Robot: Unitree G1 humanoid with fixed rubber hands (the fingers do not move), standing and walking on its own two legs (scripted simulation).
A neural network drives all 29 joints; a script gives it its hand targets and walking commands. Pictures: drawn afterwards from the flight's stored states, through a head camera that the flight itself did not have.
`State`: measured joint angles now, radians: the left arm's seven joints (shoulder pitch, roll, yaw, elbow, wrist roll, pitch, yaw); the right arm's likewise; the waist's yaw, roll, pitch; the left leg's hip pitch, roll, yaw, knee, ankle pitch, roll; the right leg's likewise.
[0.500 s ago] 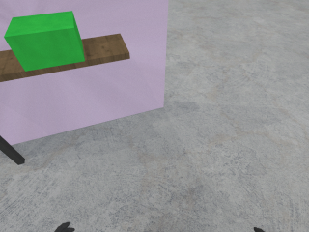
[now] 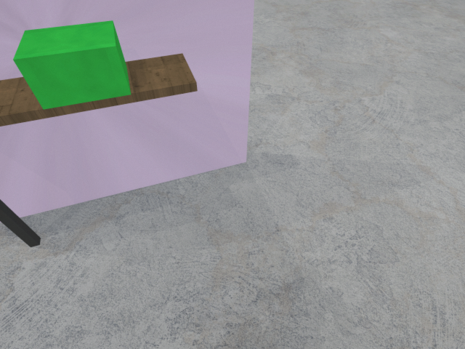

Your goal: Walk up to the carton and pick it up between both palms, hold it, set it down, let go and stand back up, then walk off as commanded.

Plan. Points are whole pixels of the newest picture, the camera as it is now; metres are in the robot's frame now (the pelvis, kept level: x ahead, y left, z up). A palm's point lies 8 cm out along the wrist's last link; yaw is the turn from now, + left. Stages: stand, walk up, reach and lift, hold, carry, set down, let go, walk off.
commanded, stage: stand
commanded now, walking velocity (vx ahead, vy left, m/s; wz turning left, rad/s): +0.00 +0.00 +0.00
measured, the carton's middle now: (79, 63) +0.93 +0.52 +0.04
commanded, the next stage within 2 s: walk up in 0.32 s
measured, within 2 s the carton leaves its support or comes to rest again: neither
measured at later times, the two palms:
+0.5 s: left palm out of the picture +0.07 +0.29 -0.10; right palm out of the picture +0.07 -0.28 -0.10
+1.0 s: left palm out of the picture +0.01 +0.49 -0.12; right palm (341, 348) +0.17 -0.18 -0.12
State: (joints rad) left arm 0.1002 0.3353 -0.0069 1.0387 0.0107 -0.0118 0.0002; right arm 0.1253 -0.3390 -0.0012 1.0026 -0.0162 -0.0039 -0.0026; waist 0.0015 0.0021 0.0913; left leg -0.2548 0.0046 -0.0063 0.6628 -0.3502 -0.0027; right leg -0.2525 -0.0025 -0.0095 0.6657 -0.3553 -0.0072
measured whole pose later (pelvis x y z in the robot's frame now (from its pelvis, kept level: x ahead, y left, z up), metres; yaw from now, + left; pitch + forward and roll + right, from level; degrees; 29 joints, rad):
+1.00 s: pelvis +0.04 +0.13 -0.03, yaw +12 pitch -5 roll +1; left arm 0.24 0.49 0.10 1.01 0.04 -0.02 0.02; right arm 0.24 -0.43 -0.12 0.91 -0.04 0.02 0.10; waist -0.01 -0.02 0.10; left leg -0.41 0.03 0.06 0.87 -0.37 0.01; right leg -0.26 -0.20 0.00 1.06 -0.61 -0.03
